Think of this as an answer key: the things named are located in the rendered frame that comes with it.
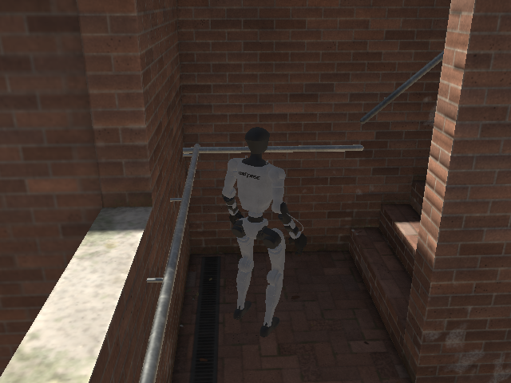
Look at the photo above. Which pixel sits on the robot left upper arm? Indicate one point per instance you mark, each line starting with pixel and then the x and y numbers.
pixel 230 178

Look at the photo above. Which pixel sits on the left robot hand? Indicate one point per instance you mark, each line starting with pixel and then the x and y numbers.
pixel 233 218

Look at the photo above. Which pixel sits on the left robot shin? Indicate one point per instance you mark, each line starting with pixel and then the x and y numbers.
pixel 243 281

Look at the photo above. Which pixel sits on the left robot thigh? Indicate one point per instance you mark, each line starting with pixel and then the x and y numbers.
pixel 246 246

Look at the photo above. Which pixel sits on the right robot forearm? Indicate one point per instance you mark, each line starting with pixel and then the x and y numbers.
pixel 288 222

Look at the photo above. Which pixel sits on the robot right upper arm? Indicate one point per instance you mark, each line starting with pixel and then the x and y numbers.
pixel 277 176

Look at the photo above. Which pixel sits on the left robot forearm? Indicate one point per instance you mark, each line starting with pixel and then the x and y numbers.
pixel 231 204

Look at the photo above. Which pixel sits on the right robot hand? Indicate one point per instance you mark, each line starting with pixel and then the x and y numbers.
pixel 300 243

